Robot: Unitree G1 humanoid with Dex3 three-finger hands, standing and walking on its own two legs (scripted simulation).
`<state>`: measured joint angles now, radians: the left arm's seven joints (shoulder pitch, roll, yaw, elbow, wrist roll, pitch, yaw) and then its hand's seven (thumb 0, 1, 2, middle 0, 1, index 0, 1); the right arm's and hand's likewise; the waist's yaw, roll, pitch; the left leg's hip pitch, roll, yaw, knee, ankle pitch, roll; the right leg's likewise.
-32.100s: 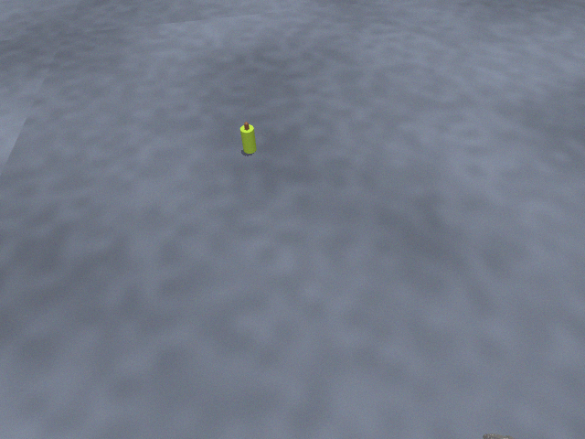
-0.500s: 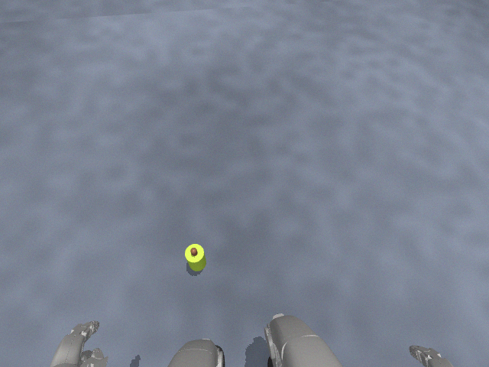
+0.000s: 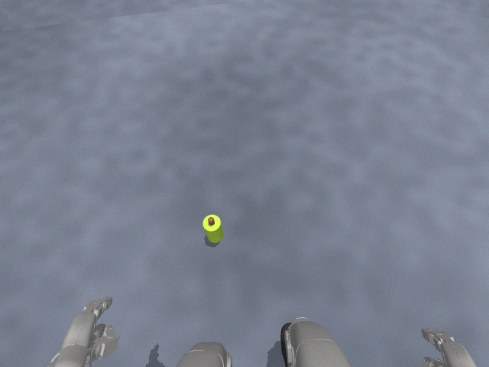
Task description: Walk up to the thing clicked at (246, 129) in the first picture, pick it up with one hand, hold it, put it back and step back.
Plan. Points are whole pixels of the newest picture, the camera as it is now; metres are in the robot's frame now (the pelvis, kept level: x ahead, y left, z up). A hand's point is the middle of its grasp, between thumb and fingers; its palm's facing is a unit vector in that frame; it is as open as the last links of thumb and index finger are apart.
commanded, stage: step back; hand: left
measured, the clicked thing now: (213, 227) +0.57 +0.16 -0.66
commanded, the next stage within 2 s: none
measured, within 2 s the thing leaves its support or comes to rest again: neither
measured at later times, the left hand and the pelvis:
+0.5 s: hand out of the picture -0.07 +0.23 -0.14, palm faces -0.11 -0.91 -0.40, open 7.4 cm; pelvis -0.16 -0.04 +0.00, yaw -5 degrees
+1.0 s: hand out of the picture -0.22 +0.21 -0.14, palm faces -0.04 -0.93 -0.36, open 7.4 cm; pelvis -0.33 -0.05 +0.01, yaw -2 degrees
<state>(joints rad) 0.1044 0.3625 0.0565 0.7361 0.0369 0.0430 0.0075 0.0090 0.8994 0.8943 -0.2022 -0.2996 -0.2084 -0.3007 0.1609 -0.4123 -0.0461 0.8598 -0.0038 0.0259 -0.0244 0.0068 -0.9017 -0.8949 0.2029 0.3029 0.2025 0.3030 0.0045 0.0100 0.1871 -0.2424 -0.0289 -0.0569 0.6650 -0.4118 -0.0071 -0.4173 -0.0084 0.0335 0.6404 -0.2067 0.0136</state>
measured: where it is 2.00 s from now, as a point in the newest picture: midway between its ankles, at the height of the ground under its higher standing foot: outside the picture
